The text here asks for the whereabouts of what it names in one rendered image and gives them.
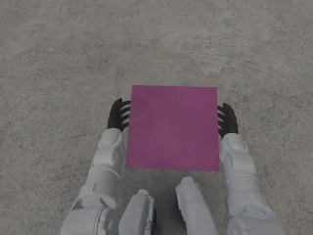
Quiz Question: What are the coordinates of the right robot thigh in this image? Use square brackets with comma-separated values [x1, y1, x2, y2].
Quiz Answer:
[175, 181, 221, 235]

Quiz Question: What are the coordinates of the robot right shin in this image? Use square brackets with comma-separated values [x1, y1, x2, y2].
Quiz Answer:
[179, 176, 201, 220]

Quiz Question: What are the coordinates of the left robot upper arm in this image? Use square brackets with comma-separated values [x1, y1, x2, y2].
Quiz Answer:
[61, 206, 119, 235]

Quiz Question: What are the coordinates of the robot right hand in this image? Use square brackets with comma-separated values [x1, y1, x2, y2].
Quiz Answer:
[217, 103, 239, 139]

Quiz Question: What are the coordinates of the robot left hand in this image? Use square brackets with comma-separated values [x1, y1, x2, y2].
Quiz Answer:
[107, 98, 131, 132]

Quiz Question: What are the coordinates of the right robot upper arm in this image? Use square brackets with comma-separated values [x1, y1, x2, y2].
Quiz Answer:
[227, 215, 285, 235]

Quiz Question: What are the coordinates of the robot left forearm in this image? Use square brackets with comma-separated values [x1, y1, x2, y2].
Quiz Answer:
[60, 128, 126, 235]

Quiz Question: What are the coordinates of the robot right forearm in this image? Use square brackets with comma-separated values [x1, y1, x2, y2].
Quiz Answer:
[219, 133, 286, 235]

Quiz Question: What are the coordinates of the carton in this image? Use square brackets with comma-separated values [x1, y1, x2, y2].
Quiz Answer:
[125, 85, 220, 172]

